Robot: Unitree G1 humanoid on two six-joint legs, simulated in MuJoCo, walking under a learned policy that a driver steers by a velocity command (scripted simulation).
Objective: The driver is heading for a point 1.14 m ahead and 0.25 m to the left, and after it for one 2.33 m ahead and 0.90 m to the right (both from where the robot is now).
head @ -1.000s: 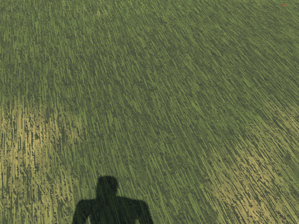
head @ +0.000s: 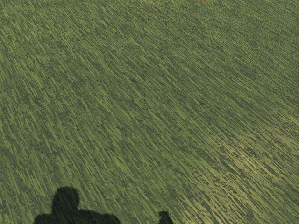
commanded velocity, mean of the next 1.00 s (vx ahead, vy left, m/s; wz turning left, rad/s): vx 0.50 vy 0.00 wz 0.47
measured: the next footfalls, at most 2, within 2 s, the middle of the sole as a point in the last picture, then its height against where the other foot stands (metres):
right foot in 0.40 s outside the picture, level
left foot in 0.92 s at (96, 200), level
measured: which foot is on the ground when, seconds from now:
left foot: down 0.00-0.42, up 0.44-0.90, down 0.92-1.00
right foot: up 0.00-0.38, down 0.40-0.94, up 0.96-1.00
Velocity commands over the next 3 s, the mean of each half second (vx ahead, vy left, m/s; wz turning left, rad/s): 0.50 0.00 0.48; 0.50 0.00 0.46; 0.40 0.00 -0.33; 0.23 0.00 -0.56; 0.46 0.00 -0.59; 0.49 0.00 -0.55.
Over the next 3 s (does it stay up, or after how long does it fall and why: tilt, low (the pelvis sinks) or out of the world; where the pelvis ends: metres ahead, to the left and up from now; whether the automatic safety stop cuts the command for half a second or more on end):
stays up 1.38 0.12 0.01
